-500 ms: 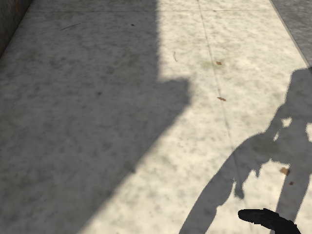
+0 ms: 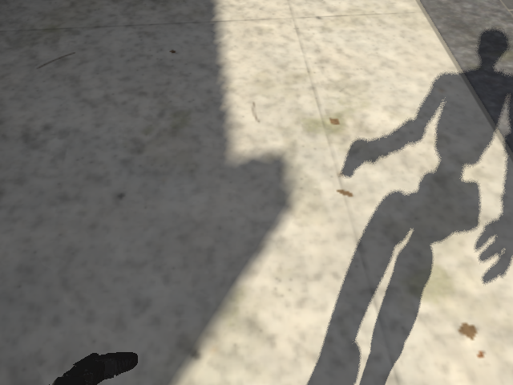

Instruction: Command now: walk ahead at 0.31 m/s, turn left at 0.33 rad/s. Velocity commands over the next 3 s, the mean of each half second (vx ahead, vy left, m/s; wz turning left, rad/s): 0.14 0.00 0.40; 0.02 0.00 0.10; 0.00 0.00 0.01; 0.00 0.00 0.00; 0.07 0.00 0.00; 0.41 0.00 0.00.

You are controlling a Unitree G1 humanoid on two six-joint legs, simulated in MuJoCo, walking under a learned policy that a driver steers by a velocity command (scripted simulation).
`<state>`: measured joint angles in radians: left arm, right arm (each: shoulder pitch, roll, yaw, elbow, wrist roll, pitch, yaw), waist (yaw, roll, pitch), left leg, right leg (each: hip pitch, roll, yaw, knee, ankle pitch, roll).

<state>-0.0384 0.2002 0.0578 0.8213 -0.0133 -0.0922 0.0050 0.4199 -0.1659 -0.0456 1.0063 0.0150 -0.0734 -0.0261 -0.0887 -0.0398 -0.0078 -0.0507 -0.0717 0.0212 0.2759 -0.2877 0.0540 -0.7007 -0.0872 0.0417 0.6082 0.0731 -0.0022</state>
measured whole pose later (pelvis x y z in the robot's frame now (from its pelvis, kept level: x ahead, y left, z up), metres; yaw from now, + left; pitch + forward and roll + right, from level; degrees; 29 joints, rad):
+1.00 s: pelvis +0.11 +0.00 -0.01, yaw +16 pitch -1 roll +0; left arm 0.19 0.21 0.04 0.99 0.01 -0.01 0.04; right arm 0.16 -0.19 -0.06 0.85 -0.01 0.01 -0.03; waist 0.01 0.02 0.01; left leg -0.30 -0.02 0.03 0.54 -0.24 0.03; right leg -0.24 -0.04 -0.01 0.55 -0.30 0.04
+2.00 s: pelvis +0.12 +0.00 +0.00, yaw +15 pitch -1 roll +0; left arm 0.26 0.17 0.03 1.10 0.00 -0.01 0.05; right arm 0.18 -0.18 -0.04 1.07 0.00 0.01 -0.04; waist 0.01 0.00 0.04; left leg -0.25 0.00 0.03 0.51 -0.24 0.02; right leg -0.19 -0.03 0.00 0.50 -0.29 0.03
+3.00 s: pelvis +0.36 +0.07 -0.03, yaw +14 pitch +3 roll +1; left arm 0.53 0.20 0.04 1.09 0.00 -0.07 0.02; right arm -0.10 -0.22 -0.03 0.87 0.03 -0.11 0.04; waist 0.06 0.00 0.04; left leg -0.54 -0.01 0.08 0.56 -0.07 0.11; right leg 0.13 -0.05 -0.05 0.43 -0.51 0.01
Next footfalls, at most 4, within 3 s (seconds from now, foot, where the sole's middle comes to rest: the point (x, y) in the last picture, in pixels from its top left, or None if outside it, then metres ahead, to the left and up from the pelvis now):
0.08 right None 0.24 -0.13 -0.78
0.48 left None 0.15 0.12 -0.78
0.80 right None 0.18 -0.12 -0.78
2.98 left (164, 382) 0.50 0.21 -0.78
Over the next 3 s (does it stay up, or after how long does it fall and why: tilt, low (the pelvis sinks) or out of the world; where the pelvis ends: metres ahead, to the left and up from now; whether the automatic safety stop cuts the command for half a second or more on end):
stays up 0.36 0.07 -0.03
